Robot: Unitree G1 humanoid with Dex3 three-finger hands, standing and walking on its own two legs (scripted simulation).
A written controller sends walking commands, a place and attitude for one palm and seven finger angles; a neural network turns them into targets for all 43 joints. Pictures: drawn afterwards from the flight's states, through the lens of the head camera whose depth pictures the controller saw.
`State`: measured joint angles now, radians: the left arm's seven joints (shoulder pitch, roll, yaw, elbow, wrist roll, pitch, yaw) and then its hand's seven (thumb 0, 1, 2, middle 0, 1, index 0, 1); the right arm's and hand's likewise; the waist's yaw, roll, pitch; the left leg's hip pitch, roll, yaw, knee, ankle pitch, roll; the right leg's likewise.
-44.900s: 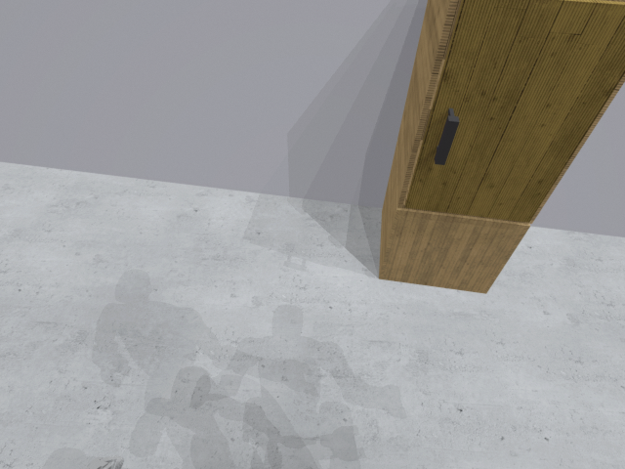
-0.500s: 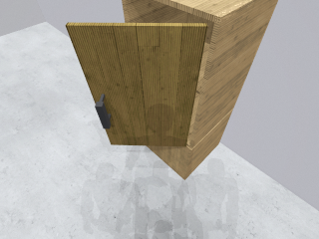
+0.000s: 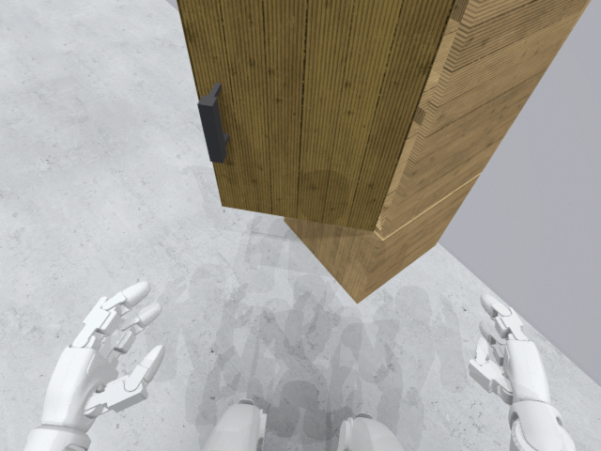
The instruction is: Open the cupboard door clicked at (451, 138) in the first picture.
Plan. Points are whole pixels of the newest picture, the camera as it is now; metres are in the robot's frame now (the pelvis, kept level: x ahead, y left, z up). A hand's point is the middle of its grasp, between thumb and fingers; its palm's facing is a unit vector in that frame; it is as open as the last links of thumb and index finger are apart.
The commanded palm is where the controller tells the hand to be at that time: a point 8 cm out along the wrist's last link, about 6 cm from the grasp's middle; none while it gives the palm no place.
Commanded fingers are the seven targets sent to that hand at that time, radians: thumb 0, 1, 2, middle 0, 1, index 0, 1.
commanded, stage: raise the hand with hooked fingers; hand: left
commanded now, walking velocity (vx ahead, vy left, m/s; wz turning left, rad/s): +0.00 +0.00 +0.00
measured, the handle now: (217, 123) +0.62 +0.23 +0.04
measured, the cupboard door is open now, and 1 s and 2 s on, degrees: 43 43 43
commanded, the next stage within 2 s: move the hooked fingers beside the handle in 1.64 s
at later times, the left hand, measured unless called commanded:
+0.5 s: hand (104, 326) +0.24 +0.27 +0.04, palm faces -0.06 -1.00 -0.04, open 11.9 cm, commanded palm +0.22 +0.32 +0.05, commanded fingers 0.00 -0.24 0.41 -0.28 -1.03 -0.28 -1.03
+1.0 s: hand (71, 291) +0.27 +0.32 +0.05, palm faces -0.04 -1.00 -0.06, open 13.9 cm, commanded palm +0.26 +0.36 +0.06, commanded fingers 0.00 -0.50 0.30 -0.30 -1.20 -0.30 -1.20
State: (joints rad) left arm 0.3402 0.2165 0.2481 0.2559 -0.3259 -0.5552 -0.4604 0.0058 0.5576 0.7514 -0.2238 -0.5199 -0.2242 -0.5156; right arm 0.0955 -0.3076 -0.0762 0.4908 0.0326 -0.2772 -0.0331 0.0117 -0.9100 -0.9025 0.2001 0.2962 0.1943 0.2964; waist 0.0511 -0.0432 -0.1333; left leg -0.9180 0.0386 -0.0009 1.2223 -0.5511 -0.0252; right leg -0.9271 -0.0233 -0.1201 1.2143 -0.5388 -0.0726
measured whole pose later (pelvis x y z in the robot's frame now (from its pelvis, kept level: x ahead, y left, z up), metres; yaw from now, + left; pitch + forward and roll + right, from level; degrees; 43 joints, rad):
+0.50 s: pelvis -0.01 +0.05 +0.01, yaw -1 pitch +16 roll -3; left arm 0.23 0.30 0.30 0.20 -0.32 -0.41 -0.42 0.00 -0.02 0.50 -0.26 -0.89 -0.26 -0.89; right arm 0.29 -0.27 0.00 0.59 0.03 -0.25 -0.05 0.02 -0.90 -0.90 0.21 0.30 0.20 0.30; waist -0.02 0.01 -0.13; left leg -0.97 0.02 0.03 1.20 -0.52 0.05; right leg -0.96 -0.04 -0.09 1.14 -0.46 0.00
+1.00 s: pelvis +0.00 +0.06 +0.01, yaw -1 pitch +17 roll -4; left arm 0.08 0.39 0.38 0.29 -0.34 -0.35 -0.52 -0.01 -0.48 0.31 -0.29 -1.19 -0.29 -1.18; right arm 0.23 -0.26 0.05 0.53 0.02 -0.22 -0.04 0.01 -0.90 -0.90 0.21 0.30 0.20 0.30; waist 0.01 0.01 -0.13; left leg -0.95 0.02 0.01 1.19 -0.53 0.06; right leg -0.92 -0.04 -0.11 1.10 -0.47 0.01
